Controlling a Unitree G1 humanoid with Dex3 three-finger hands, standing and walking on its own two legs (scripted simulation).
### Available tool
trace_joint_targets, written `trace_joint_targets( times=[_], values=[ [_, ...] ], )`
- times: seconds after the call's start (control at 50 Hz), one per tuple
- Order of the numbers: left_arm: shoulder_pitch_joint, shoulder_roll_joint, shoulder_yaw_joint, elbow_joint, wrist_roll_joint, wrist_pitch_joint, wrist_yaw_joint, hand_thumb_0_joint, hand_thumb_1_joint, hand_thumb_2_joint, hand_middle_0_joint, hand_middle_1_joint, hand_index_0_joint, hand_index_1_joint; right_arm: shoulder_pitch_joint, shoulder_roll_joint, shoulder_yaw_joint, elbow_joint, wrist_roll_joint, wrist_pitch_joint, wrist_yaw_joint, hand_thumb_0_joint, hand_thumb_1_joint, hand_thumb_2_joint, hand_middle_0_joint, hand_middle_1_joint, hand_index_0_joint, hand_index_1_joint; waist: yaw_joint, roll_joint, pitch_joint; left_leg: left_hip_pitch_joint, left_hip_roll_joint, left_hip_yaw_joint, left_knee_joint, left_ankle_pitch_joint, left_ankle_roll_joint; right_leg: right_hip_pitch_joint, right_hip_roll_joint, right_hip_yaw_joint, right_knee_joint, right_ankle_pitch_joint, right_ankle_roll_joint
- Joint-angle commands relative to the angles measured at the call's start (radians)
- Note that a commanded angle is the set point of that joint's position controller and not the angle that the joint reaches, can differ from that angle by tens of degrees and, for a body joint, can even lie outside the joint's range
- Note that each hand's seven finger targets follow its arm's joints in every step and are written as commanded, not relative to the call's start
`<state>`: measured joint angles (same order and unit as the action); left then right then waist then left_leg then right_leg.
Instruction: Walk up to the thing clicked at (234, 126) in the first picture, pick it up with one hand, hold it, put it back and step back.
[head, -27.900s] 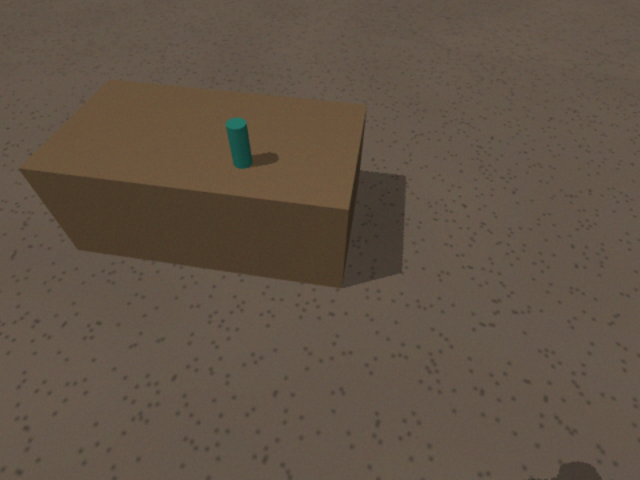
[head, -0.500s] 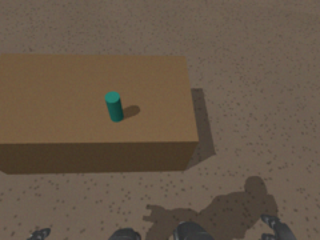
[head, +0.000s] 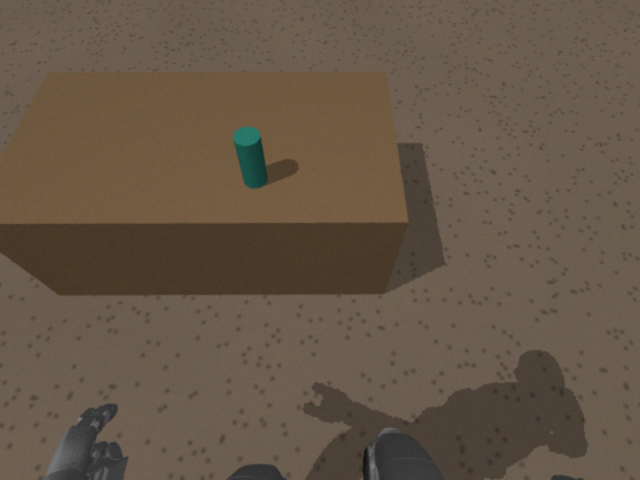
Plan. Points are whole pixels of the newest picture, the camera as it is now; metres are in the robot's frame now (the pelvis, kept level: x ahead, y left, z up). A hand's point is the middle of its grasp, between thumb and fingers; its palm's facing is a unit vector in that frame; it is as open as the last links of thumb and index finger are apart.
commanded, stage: step back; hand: left
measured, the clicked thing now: (251, 159) +0.80 +0.16 -0.26
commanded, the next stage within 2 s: stand in 1.94 s
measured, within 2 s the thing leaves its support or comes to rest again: neither
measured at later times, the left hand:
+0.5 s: hand out of the picture -0.07 +0.26 -0.12, palm faces -0.08 -0.90 -0.42, open 7.4 cm
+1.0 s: hand out of the picture -0.24 +0.27 -0.14, palm faces -0.09 -0.91 -0.39, open 7.4 cm
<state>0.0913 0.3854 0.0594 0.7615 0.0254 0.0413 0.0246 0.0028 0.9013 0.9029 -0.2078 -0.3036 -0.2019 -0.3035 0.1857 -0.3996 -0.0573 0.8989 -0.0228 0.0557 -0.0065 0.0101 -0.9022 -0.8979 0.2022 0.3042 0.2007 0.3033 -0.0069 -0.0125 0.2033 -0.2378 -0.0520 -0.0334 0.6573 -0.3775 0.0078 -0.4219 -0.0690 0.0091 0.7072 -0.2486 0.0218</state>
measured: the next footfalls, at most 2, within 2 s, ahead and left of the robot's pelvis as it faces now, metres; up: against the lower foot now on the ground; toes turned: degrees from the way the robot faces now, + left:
right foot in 0.34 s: -0.10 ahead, -0.13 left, +0.00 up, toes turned -2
left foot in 0.66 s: -0.26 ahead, +0.13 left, +0.00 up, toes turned -3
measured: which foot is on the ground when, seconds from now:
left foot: down 0.00-0.36, up 0.38-0.64, down 0.66-1.00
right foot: down 0.00-0.00, up 0.02-0.32, down 0.34-0.68, up 0.70-0.94, down 0.96-1.00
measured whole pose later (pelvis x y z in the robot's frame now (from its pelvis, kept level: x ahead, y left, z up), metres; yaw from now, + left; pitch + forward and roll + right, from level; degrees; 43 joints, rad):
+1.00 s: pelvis -0.32 +0.00 +0.01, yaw -5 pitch -3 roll -2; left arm 0.22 0.37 0.06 0.94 0.05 0.02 0.00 0.00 0.91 0.90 -0.20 -0.30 -0.20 -0.30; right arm 0.13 -0.40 -0.05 0.87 -0.04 0.05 0.00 0.01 -0.90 -0.90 0.21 0.30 0.20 0.30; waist 0.02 0.05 0.12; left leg -0.40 0.06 -0.03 0.70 -0.31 0.00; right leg -0.19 0.06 0.04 0.60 -0.37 -0.02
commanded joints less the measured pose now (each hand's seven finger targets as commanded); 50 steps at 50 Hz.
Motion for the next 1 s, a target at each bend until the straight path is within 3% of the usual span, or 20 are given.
trace_joint_targets(
  times=[0.0,0.08,0.18,0.28,0.3,0.32,0.34,0.36,0.42,0.56,0.62,0.64,0.66,0.68,0.74,0.86,0.92,0.94,0.96,0.98],
  values=[
    [-0.055,0.205,0.077,-0.07,-0.006,-0.009,0.024,0.0,0.9,0.9,-0.2,-0.3,-0.2,-0.3,0.007,-0.353,-0.096,-0.098,-0.019,-0.034,0.004,0.0,-0.9,-0.9,0.2,0.3,0.2,0.3,-0.06,0.26,-0.231,-0.065,0.448,-0.522,-0.344,0.415,0.302,-0.001,0.162,0.109,0.383,-0.425,-0.028],
    [0.081,0.193,0.077,-0.002,-0.022,-0.005,0.017,0.0,0.9,0.9,-0.2,-0.3,-0.2,-0.3,-0.103,-0.228,-0.054,-0.115,-0.018,-0.043,-0.016,0.0,-0.9,-0.9,0.2,0.3,0.2,0.3,0.048,0.136,-0.17,-0.025,0.298,-0.22,-0.22,0.587,0.218,-0.064,0.167,0.174,0.569,-0.279,-0.036],
    [0.073,0.169,0.065,-0.01,-0.007,-0.019,0.004,0.0,0.9,0.9,-0.2,-0.3,-0.2,-0.3,-0.025,-0.214,-0.059,-0.118,-0.011,-0.038,-0.018,0.0,-0.9,-0.9,0.2,0.3,0.2,0.3,-0.012,0.184,-0.23,0.177,0.313,-0.211,-0.162,0.628,0.249,-0.041,0.119,0.1,0.251,-0.294,0.013],
    [0.178,0.159,0.059,0.057,0.004,-0.037,-0.001,0.0,0.9,0.9,-0.2,-0.3,-0.2,-0.3,-0.068,-0.246,-0.06,-0.132,0.006,-0.009,-0.009,0.0,-0.9,-0.9,0.2,0.3,0.2,0.3,0.025,0.199,-0.298,0.083,0.265,-0.161,-0.078,0.5,0.17,0.222,0.113,-0.029,-0.272,-0.023,-0.026],
    [0.201,0.182,0.063,0.069,0.013,-0.041,0.002,0.0,0.9,0.9,-0.2,-0.3,-0.2,-0.3,-0.084,-0.223,-0.053,-0.134,0.012,-0.006,-0.007,0.0,-0.9,-0.9,0.2,0.3,0.2,0.3,0.041,0.169,-0.3,-0.014,0.25,-0.156,-0.057,0.386,0.122,0.282,0.077,0.033,-0.294,0.052,-0.049],
    [0.201,0.248,0.082,0.064,0.025,-0.047,0.0,0.0,0.9,0.9,-0.2,-0.3,-0.2,-0.3,-0.077,-0.186,-0.044,-0.148,0.014,-0.005,-0.004,0.0,-0.9,-0.9,0.2,0.3,0.2,0.3,0.034,0.005,-0.273,-0.213,0.142,-0.129,0.047,0.164,0.062,0.344,-0.055,0.26,-0.311,0.029,-0.098],
    [0.137,0.36,0.108,0.046,0.017,-0.039,-0.004,0.0,0.9,0.9,-0.2,-0.3,-0.2,-0.3,-0.129,-0.151,-0.041,-0.158,0.02,-0.003,-0.018,0.0,-0.9,-0.9,0.2,0.3,0.2,0.3,0.081,-0.285,-0.223,-0.257,-0.043,-0.038,0.303,-0.203,0.008,0.155,-0.294,0.509,-0.404,0.092,-0.276],
    [0.081,0.375,0.109,0.009,0.022,-0.048,0.001,0.0,0.9,0.9,-0.2,-0.3,-0.2,-0.3,-0.132,-0.189,-0.058,-0.155,0.013,0.003,-0.026,0.0,-0.9,-0.9,0.2,0.3,0.2,0.3,0.067,-0.251,-0.151,-0.227,-0.005,-0.159,0.5,-0.255,-0.007,0.005,-0.376,0.602,-0.425,0.147,-0.342],
    [-0.047,0.257,0.082,-0.021,0.016,-0.046,0.011,0.0,0.9,0.9,-0.2,-0.3,-0.2,-0.3,-0.017,-0.187,-0.051,-0.096,0.031,-0.003,-0.023,0.0,-0.9,-0.9,0.2,0.3,0.2,0.3,-0.02,-0.084,-0.152,-0.202,-0.057,-0.155,0.593,-0.114,-0.012,0.039,-0.188,0.241,-0.281,0.327,-0.236],
    [0.068,0.251,0.08,-0.02,0.017,-0.018,0.02,0.0,0.9,0.9,-0.2,-0.3,-0.2,-0.3,-0.007,-0.158,-0.038,-0.113,0.002,-0.024,-0.023,0.0,-0.9,-0.9,0.2,0.3,0.2,0.3,0.055,-0.202,-0.25,-0.168,0.024,-0.011,0.066,-0.131,-0.022,0.329,-0.185,0.213,-0.153,0.46,-0.206],
    [0.049,0.232,0.055,-0.031,0.001,0.002,0.011,0.0,0.9,0.9,-0.2,-0.3,-0.2,-0.3,0.074,-0.176,-0.056,-0.067,-0.013,-0.028,-0.017,0.0,-0.9,-0.9,0.2,0.3,0.2,0.3,0.006,-0.133,-0.276,0.037,0.034,0.011,-0.247,0.16,0.011,0.197,-0.116,0.172,-0.049,0.283,-0.12],
    [0.079,0.194,0.043,-0.032,-0.002,0.005,0.008,0.0,0.9,0.9,-0.2,-0.3,-0.2,-0.3,0.062,-0.238,-0.072,-0.075,-0.031,-0.029,-0.014,0.0,-0.9,-0.9,0.2,0.3,0.2,0.3,0.014,0.025,-0.272,0.114,0.215,-0.234,-0.288,0.23,0.08,0.017,-0.029,0.127,0.07,0.061,-0.07],
    [0.015,0.197,0.047,-0.048,-0.014,0.0,0.018,0.0,0.9,0.9,-0.2,-0.3,-0.2,-0.3,-0.014,-0.355,-0.085,-0.103,-0.017,-0.024,0.0,0.0,-0.9,-0.9,0.2,0.3,0.2,0.3,-0.014,0.268,-0.259,-0.014,0.428,-0.459,-0.345,0.349,0.244,-0.031,0.13,-0.013,0.271,-0.371,-0.028],
    [-0.046,0.22,0.066,-0.037,0.005,0.004,0.025,0.0,0.9,0.9,-0.2,-0.3,-0.2,-0.3,-0.025,-0.357,-0.092,-0.106,-0.021,-0.031,0.0,0.0,-0.9,-0.9,0.2,0.3,0.2,0.3,-0.047,0.226,-0.216,-0.149,0.478,-0.529,-0.374,0.349,0.31,0.019,0.133,0.12,0.457,-0.428,-0.028],
    [0.078,0.206,0.068,0.028,-0.018,0.012,0.012,0.0,0.9,0.9,-0.2,-0.3,-0.2,-0.3,-0.122,-0.256,-0.05,-0.117,-0.024,-0.038,-0.017,0.0,-0.9,-0.9,0.2,0.3,0.2,0.3,0.061,0.106,-0.195,-0.108,0.316,-0.224,-0.245,0.474,0.218,-0.02,0.157,0.17,0.589,-0.284,-0.038],
    [0.082,0.181,0.057,0.05,0.005,-0.027,-0.024,0.0,0.9,0.9,-0.2,-0.3,-0.2,-0.3,-0.024,-0.241,-0.063,-0.091,-0.024,-0.045,-0.008,0.0,-0.9,-0.9,0.2,0.3,0.2,0.3,-0.013,0.192,-0.23,0.066,0.277,-0.218,-0.269,0.006,0.197,0.074,0.097,0.028,0.019,-0.29,-0.014],
    [0.205,0.172,0.059,0.137,0.013,-0.049,-0.018,0.0,0.9,0.9,-0.2,-0.3,-0.2,-0.3,-0.058,-0.228,-0.058,-0.087,-0.018,-0.026,-0.004,0.0,-0.9,-0.9,0.2,0.3,0.2,0.3,0.051,0.153,-0.227,-0.076,0.242,-0.144,-0.148,-0.012,0.133,0.32,0.102,0.016,-0.393,-0.114,-0.067],
    [0.217,0.233,0.08,0.142,0.029,-0.062,-0.015,0.0,0.9,0.9,-0.2,-0.3,-0.2,-0.3,-0.032,-0.173,-0.039,-0.094,-0.016,-0.028,-0.003,0.0,-0.9,-0.9,0.2,0.3,0.2,0.3,0.046,0.006,-0.222,-0.214,0.167,-0.088,0.008,-0.083,0.078,0.393,0.013,0.221,-0.425,-0.174,-0.093],
    [0.149,0.309,0.091,0.11,0.034,-0.068,-0.011,0.0,0.9,0.9,-0.2,-0.3,-0.2,-0.3,-0.09,-0.112,-0.02,-0.115,-0.008,-0.036,-0.003,0.0,-0.9,-0.9,0.2,0.3,0.2,0.3,0.064,-0.17,-0.156,-0.358,0.025,-0.041,0.089,-0.157,0.005,0.268,-0.19,0.523,-0.485,-0.433,-0.171],
    [0.065,0.36,0.1,0.088,0.035,-0.069,-0.012,0.0,0.9,0.9,-0.2,-0.3,-0.2,-0.3,-0.106,-0.171,-0.043,-0.091,-0.008,-0.037,-0.015,0.0,-0.9,-0.9,0.2,0.3,0.2,0.3,0.069,-0.173,-0.1,-0.217,0.064,-0.129,0.21,-0.179,-0.018,0.006,-0.315,0.61,-0.493,-0.508,-0.273]
  ],
)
